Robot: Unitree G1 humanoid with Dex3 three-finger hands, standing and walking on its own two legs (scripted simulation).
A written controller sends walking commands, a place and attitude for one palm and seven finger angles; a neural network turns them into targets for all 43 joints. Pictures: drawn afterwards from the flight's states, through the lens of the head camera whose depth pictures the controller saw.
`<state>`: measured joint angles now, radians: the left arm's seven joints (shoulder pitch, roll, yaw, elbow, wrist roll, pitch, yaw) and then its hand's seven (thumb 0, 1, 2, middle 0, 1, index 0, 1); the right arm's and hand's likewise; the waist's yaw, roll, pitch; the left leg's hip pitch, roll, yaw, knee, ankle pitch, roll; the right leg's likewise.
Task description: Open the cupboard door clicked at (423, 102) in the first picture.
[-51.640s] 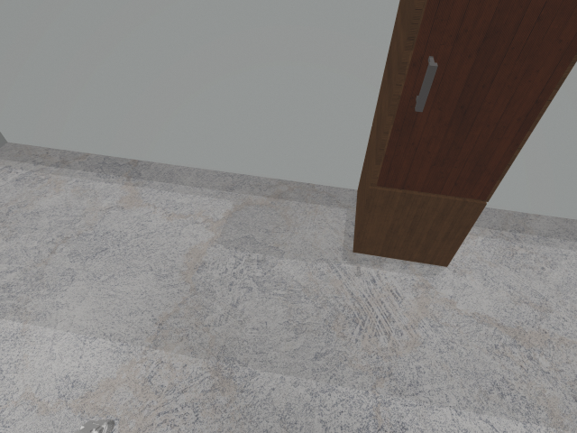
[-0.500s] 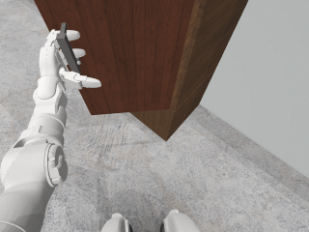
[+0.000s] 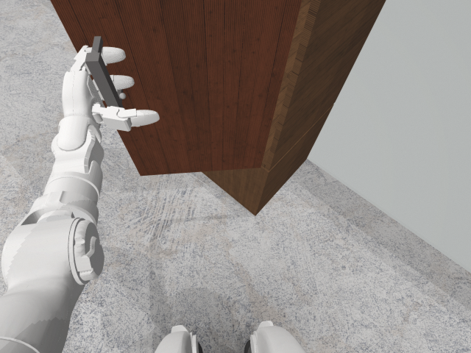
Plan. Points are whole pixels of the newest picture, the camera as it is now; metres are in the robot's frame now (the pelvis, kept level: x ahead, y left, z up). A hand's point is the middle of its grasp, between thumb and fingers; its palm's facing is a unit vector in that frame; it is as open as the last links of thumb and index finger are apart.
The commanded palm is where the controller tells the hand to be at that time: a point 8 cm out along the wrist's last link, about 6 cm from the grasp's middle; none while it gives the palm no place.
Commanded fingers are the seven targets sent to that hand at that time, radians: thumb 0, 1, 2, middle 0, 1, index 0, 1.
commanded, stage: close the thumb around the handle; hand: left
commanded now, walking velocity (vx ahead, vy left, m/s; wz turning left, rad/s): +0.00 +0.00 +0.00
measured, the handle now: (108, 79) +0.56 +0.17 +0.09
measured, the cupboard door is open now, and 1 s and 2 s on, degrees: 47 57 90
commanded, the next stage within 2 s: pull the door open along its arc in 0.48 s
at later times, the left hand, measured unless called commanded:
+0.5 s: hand (121, 95) +0.52 +0.14 +0.10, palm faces +0.01 -1.00 +0.00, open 5.3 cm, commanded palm +0.49 +0.19 +0.10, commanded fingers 0.00 0.90 0.90 -0.40 -1.35 -0.40 -1.35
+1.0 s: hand (125, 124) +0.46 +0.13 +0.10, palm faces -0.02 -1.00 +0.01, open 5.6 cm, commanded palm +0.39 +0.18 +0.10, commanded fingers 0.00 0.90 0.90 -0.40 -1.35 -0.40 -1.35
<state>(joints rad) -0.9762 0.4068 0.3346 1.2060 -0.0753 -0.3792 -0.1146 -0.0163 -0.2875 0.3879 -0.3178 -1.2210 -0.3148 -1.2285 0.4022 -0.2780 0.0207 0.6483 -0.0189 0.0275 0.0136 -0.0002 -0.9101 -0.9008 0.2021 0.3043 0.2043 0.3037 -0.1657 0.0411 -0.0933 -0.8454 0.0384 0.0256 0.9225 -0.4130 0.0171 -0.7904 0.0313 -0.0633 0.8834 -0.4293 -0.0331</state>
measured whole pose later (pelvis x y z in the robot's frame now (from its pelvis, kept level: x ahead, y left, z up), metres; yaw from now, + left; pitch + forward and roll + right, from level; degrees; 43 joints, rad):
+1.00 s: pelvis +0.02 +0.01 +0.02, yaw -2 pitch +15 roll -1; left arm -0.54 0.24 0.24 0.73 -0.16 -0.32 -0.10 0.00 0.77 0.77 -0.37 -1.35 -0.35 -1.35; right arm 0.41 -0.26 0.00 0.58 0.01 0.06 0.04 0.00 -0.91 -0.90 0.20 0.30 0.20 0.30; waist -0.10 0.05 -0.13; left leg -0.68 0.04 0.08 0.83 -0.41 0.03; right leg -0.65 0.03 -0.01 0.80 -0.42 -0.02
